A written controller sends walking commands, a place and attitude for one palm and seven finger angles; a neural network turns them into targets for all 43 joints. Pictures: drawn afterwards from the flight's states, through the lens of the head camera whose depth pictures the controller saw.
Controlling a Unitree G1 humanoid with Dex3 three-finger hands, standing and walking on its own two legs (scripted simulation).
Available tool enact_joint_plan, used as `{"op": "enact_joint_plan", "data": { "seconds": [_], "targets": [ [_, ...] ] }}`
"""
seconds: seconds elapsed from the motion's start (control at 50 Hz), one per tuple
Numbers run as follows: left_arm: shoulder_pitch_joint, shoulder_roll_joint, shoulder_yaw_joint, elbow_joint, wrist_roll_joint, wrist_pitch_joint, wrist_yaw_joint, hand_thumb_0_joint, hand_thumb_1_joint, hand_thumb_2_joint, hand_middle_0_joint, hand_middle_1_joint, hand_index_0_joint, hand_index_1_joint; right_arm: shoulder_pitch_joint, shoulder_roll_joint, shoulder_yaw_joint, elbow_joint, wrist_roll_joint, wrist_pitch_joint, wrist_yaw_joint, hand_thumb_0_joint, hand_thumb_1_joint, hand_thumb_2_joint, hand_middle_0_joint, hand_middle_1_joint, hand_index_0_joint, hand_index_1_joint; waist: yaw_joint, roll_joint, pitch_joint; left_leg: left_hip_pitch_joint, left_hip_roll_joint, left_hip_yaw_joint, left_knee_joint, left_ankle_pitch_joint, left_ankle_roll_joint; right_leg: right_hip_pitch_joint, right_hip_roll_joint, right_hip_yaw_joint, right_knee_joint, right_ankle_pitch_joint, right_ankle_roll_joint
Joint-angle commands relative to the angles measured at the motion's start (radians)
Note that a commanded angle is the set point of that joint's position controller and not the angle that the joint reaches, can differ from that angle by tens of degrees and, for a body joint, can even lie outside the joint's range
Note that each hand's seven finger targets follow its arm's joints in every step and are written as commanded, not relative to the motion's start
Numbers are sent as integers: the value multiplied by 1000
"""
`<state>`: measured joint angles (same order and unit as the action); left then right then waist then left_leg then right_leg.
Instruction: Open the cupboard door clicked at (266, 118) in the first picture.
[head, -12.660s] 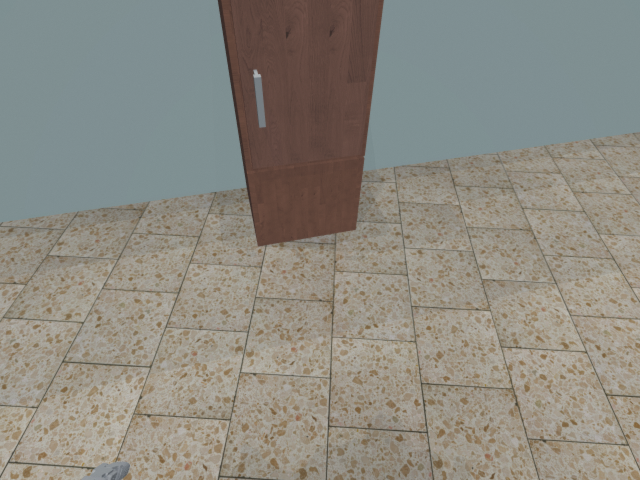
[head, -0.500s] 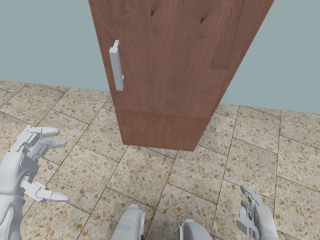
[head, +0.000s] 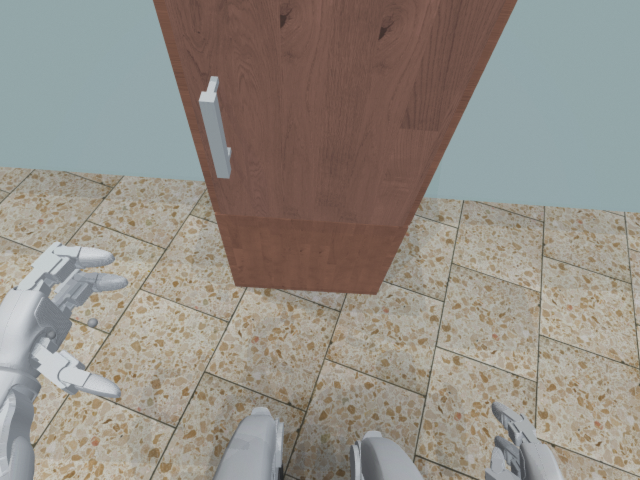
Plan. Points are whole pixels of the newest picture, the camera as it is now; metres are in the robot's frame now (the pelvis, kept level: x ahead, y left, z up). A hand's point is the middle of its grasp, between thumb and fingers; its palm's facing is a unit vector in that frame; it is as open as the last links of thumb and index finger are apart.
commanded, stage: raise the hand with hooked fingers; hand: left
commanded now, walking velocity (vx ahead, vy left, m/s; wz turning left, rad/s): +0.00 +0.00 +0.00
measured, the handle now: (219, 130) +0.59 +0.19 +0.03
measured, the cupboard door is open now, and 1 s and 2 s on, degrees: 0 0 0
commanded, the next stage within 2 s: move the hooked fingers beside the handle in 0.28 s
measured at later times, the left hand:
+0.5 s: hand (93, 308) +0.30 +0.27 +0.03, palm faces +0.03 -1.00 -0.04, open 14.0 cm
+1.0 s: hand (131, 245) +0.38 +0.26 +0.03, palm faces -0.01 -1.00 -0.04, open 14.0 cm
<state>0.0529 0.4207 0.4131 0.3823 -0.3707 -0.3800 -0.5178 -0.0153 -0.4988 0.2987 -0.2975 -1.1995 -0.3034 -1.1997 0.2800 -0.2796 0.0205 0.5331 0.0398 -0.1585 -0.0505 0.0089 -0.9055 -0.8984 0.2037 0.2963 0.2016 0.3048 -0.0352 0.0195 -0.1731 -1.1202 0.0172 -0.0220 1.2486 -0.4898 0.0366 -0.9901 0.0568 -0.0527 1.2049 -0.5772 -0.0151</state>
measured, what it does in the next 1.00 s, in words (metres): stands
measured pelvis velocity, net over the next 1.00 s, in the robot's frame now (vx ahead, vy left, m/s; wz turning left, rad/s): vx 0.01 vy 0.00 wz -0.01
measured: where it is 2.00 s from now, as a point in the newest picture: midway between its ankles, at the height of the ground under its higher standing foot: outside the picture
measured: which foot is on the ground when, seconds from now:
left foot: down 0.00-1.00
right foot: down 0.00-1.00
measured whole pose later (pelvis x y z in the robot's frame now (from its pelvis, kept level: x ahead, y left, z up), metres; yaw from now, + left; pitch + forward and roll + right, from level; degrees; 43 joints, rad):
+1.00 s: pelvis +0.01 +0.00 -0.01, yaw -1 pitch +23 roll -4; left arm -0.31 0.45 0.43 0.67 -0.29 -0.41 -0.48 -0.02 -0.50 0.30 -0.30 -1.20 -0.30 -1.20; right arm 0.29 -0.28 0.02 0.60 0.03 -0.08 -0.04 0.01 -0.91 -0.90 0.20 0.30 0.20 0.30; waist -0.06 0.02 -0.17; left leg -1.17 0.03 -0.02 1.27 -0.51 0.03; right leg -1.04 0.07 -0.05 1.23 -0.60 -0.02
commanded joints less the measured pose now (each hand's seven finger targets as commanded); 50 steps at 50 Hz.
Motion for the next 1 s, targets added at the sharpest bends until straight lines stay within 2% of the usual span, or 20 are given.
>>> {"op": "enact_joint_plan", "data": {
  "seconds": [0.0, 0.06, 0.12, 0.16, 0.22, 0.26, 0.32, 0.36, 0.42, 0.44, 0.46, 0.54, 0.6, 0.66, 0.68, 0.76, 0.78, 0.9, 0.94, 0.98],
  "targets": [
    [-146, 232, 127, -187, -35, -111, 30, 0, -500, 300, -300, -1200, -300, -1200, -15, -160, -72, -125, -3, -47, -9, 0, -900, -900, 200, 300, 200, 300, 25, 94, -272, 353, 5, -63, -174, 181, -11, 12, 0, 3, -146, 145, -23],
    [-154, 224, 110, -174, -31, -113, 18, 0, -500, 300, -300, -1200, -300, -1200, -14, -165, -73, -121, -3, -45, -9, 0, -900, -900, 200, 300, 200, 300, 22, 108, -294, 356, 4, -56, -164, 184, -8, 15, -2, 13, -148, 152, -22],
    [-140, 219, 81, -179, -24, -88, -8, 0, -500, 300, -300, -1200, -300, -1200, -8, -168, -74, -131, 1, -44, -10, 0, -900, -900, 200, 300, 200, 300, 21, 117, -311, 381, 6, -61, -169, 209, -7, 22, 0, 11, -150, 171, -25],
    [-126, 232, 89, -197, -23, -72, -16, 0, -500, 300, -300, -1200, -300, -1200, -13, -169, -74, -134, 3, -40, -8, 0, -900, -900, 200, 300, 200, 300, 30, 138, -323, 410, 7, -61, -177, 240, -10, 31, -5, 8, -156, 196, -23],
    [-121, 255, 122, -221, -31, -71, -3, 0, -500, 300, -300, -1200, -300, -1200, -9, -166, -74, -136, 0, -41, -10, 0, -900, -900, 200, 300, 200, 300, 31, 117, -331, 409, 7, -64, -165, 283, -9, 36, 2, 6, -147, 226, -25],
    [-128, 247, 132, -214, -38, -79, 9, 0, -500, 300, -300, -1200, -300, -1200, -18, -160, -71, -134, -2, -37, -8, 0, -900, -900, 200, 300, 200, 300, 32, 114, -311, 397, 6, -62, -167, 266, -12, 32, -1, 3, -147, 216, -21],
    [-141, 221, 126, -180, -46, -89, 17, 0, -500, 300, -300, -1200, -300, -1200, -14, -157, -71, -129, -3, -38, -10, 0, -900, -900, 200, 300, 200, 300, 22, 76, -292, 363, 3, -58, -148, 256, -8, 33, 4, 6, -142, 220, -22],
    [-147, 207, 101, -161, -33, -84, 9, 0, -500, 300, -300, -1200, -300, -1200, -16, -162, -71, -128, -2, -34, -9, 0, -900, -900, 200, 300, 200, 300, 20, 92, -297, 368, 5, -56, -149, 251, -11, 22, 0, 5, -138, 216, -19],
    [-295, 176, 33, -132, -15, -70, -8, 0, -500, 300, -300, -1200, -300, -1200, -4, -167, -68, -114, 0, -35, -17, 0, -900, -900, 200, 300, 200, 300, -24, 81, -270, 345, 6, -59, -132, 194, -2, -24, 1, 12, -142, 180, -18],
    [-336, 214, 54, -105, -4, -66, -9, 0, -500, 300, -300, -1200, -300, -1200, -2, -176, -68, -101, 0, -32, -22, 0, -900, -900, 200, 300, 200, 300, -25, 80, -269, 339, 8, -59, -129, 179, -3, -33, -1, 16, -145, 168, -17],
    [-374, 212, 43, -97, 1, -65, -12, 0, -500, 300, -300, -1200, -300, -1200, -1, -176, -67, -97, 0, -32, -24, 0, -900, -900, 200, 300, 200, 300, -28, 83, -281, 344, 7, -59, -126, 178, -1, -31, -3, 18, -145, 167, -18],
    [-419, 253, 60, -146, 16, -73, -3, 0, -500, 300, -300, -1200, -300, -1200, -4, -173, -66, -97, -5, -34, -25, 0, -900, -900, 200, 300, 200, 300, 6, 162, -385, 443, 10, -69, -134, 260, -11, -19, -7, 16, -131, 204, -29],
    [-422, 287, 98, -125, 26, -68, 31, 0, -500, 300, -300, -1200, -300, -1200, -4, -168, -65, -91, -7, -20, -20, 0, -900, -900, 200, 300, 200, 300, 19, 156, -405, 456, 13, -67, -137, 299, -14, -2, -6, 14, -129, 230, -27],
    [-427, 323, 151, -10, 34, -40, 59, 0, -500, 300, -300, -1200, -300, -1200, 8, -166, -61, -80, -8, 5, -17, 0, -900, -900, 200, 300, 200, 300, 17, 83, -376, 371, 11, -50, -124, 296, -8, 42, -3, 22, -129, 265, -18],
    [-425, 318, 150, 7, 36, -33, 63, 0, -500, 300, -300, -1200, -300, -1200, 7, -163, -62, -84, -7, 13, -15, 0, -900, -900, 200, 300, 200, 300, 20, 86, -370, 351, 8, -42, -123, 292, -6, 55, -4, 26, -130, 274, -16],
    [-468, 311, 127, 82, 51, -17, 53, 0, -500, 300, -300, -1200, -300, -1200, 27, -167, -60, -86, -4, 35, -8, 0, -900, -900, 200, 300, 200, 300, 8, 84, -355, 314, 6, -27, -119, 287, -1, 75, -4, 34, -136, 296, -14],
    [-494, 296, 107, 77, 54, -23, 47, 0, -500, 300, -300, -1200, -300, -1200, 34, -168, -64, -84, -2, 38, -7, 0, -900, -900, 200, 300, 200, 300, -7, 70, -360, 328, 8, -26, -116, 297, 2, 69, -3, 36, -138, 307, -12],
    [-607, 269, 63, 57, 57, -89, 30, 0, -500, 300, -300, -1200, -300, -1200, 60, -175, -75, -48, -6, 42, -1, 0, -900, -900, 200, 300, 200, 300, -29, 126, -405, 434, 17, -54, -115, 358, -6, -2, 0, 23, -129, 307, -19],
    [-644, 277, 72, 98, 66, -95, 39, 0, -500, 300, -300, -1200, -300, -1200, 71, -176, -77, -33, -9, 47, -2, 0, -900, -900, 200, 300, 200, 300, -35, 105, -396, 424, 19, -57, -110, 352, -7, -18, 1, 20, -124, 297, -17],
    [-680, 314, 105, 164, 74, -92, 54, 0, -500, 300, -300, -1200, -300, -1200, 73, -180, -76, -22, -10, 56, -5, 0, -900, -900, 200, 300, 200, 300, -38, 71, -367, 364, 16, -50, -108, 287, -2, -12, -1, 27, -130, 260, -14]
  ]
}}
